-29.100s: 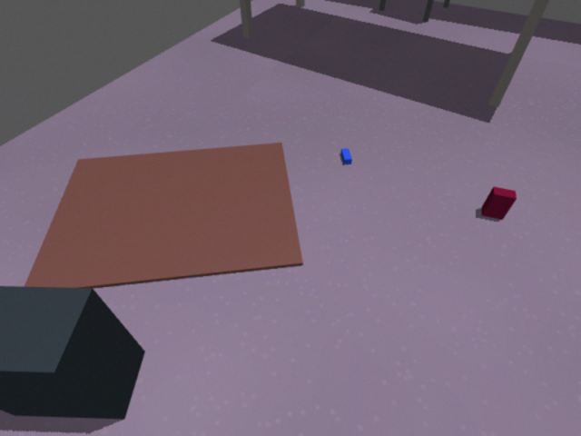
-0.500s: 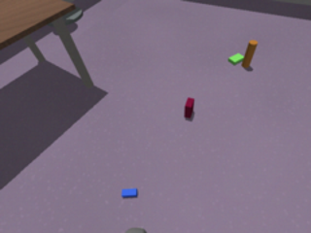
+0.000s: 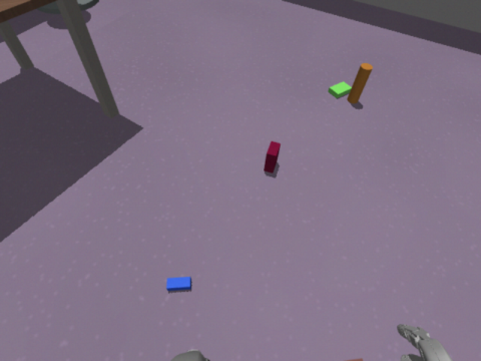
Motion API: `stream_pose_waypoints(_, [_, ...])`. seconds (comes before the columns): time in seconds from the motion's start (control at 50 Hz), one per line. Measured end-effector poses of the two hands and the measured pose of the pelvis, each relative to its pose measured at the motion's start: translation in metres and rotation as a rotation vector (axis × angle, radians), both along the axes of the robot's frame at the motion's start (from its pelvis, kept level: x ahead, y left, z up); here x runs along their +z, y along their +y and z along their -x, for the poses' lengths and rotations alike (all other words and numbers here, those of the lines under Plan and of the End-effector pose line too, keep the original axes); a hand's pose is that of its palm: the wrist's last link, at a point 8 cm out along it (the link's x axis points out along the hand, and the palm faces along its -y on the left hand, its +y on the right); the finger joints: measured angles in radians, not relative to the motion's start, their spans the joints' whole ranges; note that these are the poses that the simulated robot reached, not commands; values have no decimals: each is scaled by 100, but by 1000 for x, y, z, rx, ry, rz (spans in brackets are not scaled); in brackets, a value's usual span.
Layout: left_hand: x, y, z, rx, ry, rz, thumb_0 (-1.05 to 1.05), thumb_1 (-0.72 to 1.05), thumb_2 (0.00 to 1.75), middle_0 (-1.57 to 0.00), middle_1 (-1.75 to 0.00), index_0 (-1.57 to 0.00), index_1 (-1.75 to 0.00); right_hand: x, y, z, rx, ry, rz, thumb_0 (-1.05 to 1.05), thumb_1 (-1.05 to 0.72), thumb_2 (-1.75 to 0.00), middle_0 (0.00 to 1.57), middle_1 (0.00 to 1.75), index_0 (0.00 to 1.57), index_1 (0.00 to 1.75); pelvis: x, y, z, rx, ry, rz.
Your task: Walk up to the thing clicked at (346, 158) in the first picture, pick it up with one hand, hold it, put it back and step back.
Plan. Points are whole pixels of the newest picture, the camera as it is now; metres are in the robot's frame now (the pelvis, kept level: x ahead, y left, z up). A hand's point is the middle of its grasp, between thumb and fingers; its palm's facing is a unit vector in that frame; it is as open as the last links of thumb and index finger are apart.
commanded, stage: walk up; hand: left
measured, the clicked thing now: (179, 283) +0.47 +0.23 -0.76
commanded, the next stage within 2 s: none
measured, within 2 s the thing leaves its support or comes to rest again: neither
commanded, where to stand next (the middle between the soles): +0.09 -0.03 m, yaw +3 degrees
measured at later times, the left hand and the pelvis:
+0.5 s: hand out of the picture +0.09 +0.23 -0.14, palm faces +0.02 -0.95 -0.31, open 7.4 cm; pelvis +0.01 -0.02 +0.01, yaw +2 degrees
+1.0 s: hand out of the picture +0.10 +0.24 -0.14, palm faces +0.07 -0.94 -0.34, open 7.4 cm; pelvis +0.02 -0.03 +0.01, yaw +3 degrees
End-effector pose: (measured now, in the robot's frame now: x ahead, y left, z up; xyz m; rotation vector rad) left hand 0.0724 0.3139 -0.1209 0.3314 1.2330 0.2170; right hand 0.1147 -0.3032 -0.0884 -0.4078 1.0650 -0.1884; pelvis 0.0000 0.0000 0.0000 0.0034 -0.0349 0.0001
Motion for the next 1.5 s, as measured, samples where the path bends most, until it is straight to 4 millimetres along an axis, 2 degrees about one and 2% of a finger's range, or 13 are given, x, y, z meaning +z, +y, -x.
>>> stream_pose_waypoints(0.12, [16, -9, 48, 35, 31, -29, 1, 91, 89, -20, -30, -20, -30, -14, -12, 25, -33, 27, -46, 1, -90, -90, 20, 30, 20, 30, 3, -10, 3, 9, -29, 22])
stream_pose_waypoints(0.18, [21, -12, 57, 51, 41, -25, 1, 91, 89, -20, -30, -20, -30, -18, -13, 38, -43, 49, -63, 1, -90, -90, 20, 30, 20, 30, 6, -11, 2, 12, -30, 7])
stream_pose_waypoints(0.3, [20, -23, 39, 37, -18, 14, 1, 91, 90, -20, -30, -20, -30, -19, -11, 59, -45, 105, -66, 1, -90, -90, 20, 30, 20, 30, 9, -14, 4, 27, -34, 5])
stream_pose_waypoints(0.42, [16, -33, 8, 14, -64, 48, 1, 91, 89, -20, -30, -20, -30, -11, -18, 65, -56, 130, -42, 1, -90, -90, 20, 30, 21, 30, 11, -19, -4, 31, -16, 7])
stream_pose_waypoints(0.58, [17, -41, -21, 8, -87, 57, 1, 91, 89, -20, -30, -20, -30, -4, -28, 43, -54, 116, -14, 1, -90, -90, 20, 30, 20, 30, 14, -24, -15, 33, -3, 9])
stream_pose_waypoints(0.74, [20, -38, -30, 28, -91, 35, 1, 91, 89, -20, -30, -20, -30, -5, -28, 13, -33, 70, -19, 1, -90, -90, 20, 30, 20, 30, 13, -27, -20, 39, -6, 8])
stream_pose_waypoints(0.88, [21, -36, -24, 53, -80, 24, 1, 91, 89, -20, -30, -20, -30, -8, -22, -2, -7, 57, -35, 1, -90, -90, 20, 30, 20, 30, 12, -28, -22, 48, -13, 7])
stream_pose_waypoints(1.06, [16, -34, -7, 77, -49, 34, 1, 91, 89, -20, -30, -20, -30, -11, -19, -2, 15, 86, -39, 1, -90, -90, 20, 30, 20, 30, 11, -27, -23, 61, -16, 8])
stream_pose_waypoints(1.14, [11, -26, 3, 87, -49, 42, 1, 91, 89, -20, -30, -20, -30, -10, -20, -2, 23, 112, -24, 1, -90, -90, 20, 30, 20, 30, 7, -20, -36, 75, -25, 7])
stream_pose_waypoints(1.26, [3, -4, 12, 112, 43, 39, 1, 91, 89, -20, -30, -20, -30, -3, -10, -15, 28, 99, 10, 1, -90, -90, 20, 30, 20, 30, 5, -1, -57, 71, -28, -15])
stream_pose_waypoints(1.38, [17, 3, -20, 93, 7, 35, 1, 91, 90, -20, -30, -20, -30, 12, -8, -8, 6, 147, 22, 1, -90, -90, 20, 30, 21, 30, 18, -1, -71, 95, -38, 11])
stream_pose_waypoints(1.44, [18, 1, -36, 88, -14, 25, 1, 91, 90, -20, -30, -20, -30, 9, -11, -14, 2, 169, 24, 1, -90, -90, 20, 30, 21, 30, 17, -6, -77, 90, -43, 2])
stream_pose_waypoints(1.5, [16, -7, -51, 77, -23, 4, 1, 91, 90, -20, -30, -20, -30, -3, -15, -27, -9, 165, 3, 1, -90, -90, 20, 30, 21, 30, 12, -13, -81, 81, -48, -8])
